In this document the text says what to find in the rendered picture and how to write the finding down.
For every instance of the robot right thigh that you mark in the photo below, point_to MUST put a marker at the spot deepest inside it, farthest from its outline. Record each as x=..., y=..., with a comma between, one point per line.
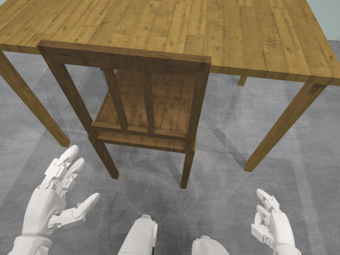
x=205, y=246

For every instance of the left robot hand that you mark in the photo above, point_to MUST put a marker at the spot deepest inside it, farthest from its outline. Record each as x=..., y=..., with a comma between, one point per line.
x=50, y=196

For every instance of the right robot hand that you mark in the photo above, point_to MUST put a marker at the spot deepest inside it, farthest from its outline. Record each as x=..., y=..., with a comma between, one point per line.
x=277, y=229

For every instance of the robot thigh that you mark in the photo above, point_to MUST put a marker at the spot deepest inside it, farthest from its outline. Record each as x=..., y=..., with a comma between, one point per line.
x=140, y=239
x=205, y=246

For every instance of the table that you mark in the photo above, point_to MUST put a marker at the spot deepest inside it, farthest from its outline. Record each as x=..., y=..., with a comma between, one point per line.
x=271, y=39

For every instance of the robot left thigh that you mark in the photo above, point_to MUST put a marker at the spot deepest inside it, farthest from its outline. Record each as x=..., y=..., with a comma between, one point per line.
x=140, y=239

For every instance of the chair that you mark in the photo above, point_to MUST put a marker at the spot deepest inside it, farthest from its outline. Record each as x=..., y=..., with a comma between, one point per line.
x=154, y=99

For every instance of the left robot forearm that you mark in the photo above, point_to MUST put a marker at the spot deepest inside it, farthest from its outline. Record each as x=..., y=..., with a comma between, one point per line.
x=31, y=245

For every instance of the right robot forearm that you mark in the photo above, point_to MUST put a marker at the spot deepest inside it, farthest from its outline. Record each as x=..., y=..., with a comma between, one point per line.
x=285, y=249

